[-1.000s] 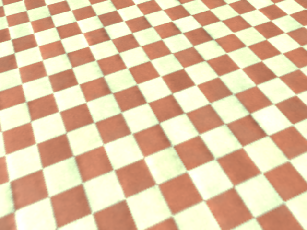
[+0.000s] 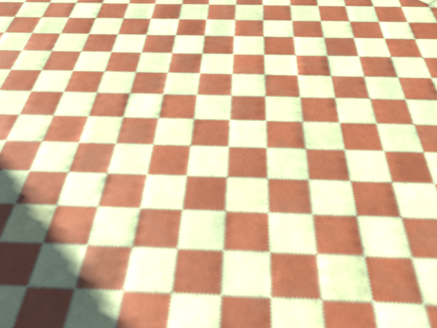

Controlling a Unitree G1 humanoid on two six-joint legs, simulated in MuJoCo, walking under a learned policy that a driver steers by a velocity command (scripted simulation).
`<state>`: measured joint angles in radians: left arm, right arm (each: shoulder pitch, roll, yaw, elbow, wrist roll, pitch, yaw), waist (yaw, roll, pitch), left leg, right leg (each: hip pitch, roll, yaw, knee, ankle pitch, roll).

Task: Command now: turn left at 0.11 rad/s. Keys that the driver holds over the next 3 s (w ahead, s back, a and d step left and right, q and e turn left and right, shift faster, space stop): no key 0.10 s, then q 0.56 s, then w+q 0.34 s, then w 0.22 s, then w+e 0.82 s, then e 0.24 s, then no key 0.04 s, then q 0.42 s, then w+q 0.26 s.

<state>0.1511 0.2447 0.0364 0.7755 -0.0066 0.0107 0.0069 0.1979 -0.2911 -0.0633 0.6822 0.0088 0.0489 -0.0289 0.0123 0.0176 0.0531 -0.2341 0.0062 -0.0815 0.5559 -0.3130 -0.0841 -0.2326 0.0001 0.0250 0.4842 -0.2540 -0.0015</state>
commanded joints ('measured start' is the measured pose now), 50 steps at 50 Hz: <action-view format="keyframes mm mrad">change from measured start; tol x16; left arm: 1 33 147 25 -33 2 -25 -3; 21 115 252 84 -19 24 -11 18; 50 -179 140 50 -116 -11 -105 -35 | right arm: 1 18 -128 -25 -55 -15 -18 -6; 50 160 -199 -56 -96 19 -87 0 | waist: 1 3 -104 -129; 3 35 100 -157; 15 0 131 -64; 22 40 -281 -109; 32 -28 -155 -129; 35 -57 317 -130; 50 -68 117 -18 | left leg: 1 208 50 -38 -225 331 60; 18 -109 56 -251 -75 290 194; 23 -386 -9 -21 652 -332 39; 32 -10 1 171 5 62 88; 34 233 138 -132 -177 350 199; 35 213 354 -534 -250 188 425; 38 148 286 -483 -364 -381 351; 50 33 156 -310 -331 -85 307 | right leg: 1 7 -158 150 -76 310 -91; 3 49 -46 16 -61 61 17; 17 34 -9 -33 76 74 21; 22 177 -468 338 -191 357 -288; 30 91 -313 -53 -122 360 -168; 33 -2 -273 -131 75 176 -68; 34 -235 -164 -222 345 -182 21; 36 -529 -33 31 700 -403 38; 42 -456 -54 30 495 41 15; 50 -276 7 33 97 92 60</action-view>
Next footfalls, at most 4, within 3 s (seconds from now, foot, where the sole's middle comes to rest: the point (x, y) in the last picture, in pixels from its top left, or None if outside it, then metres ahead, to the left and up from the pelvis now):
0.02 left None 0.02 0.14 -0.78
0.68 left None -0.01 0.15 -0.78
1.14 right None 0.23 0.00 -0.78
1.58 left None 0.36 0.36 -0.78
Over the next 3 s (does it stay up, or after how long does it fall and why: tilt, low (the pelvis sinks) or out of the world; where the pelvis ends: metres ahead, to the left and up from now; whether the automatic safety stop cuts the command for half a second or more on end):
stays up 0.74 0.24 0.01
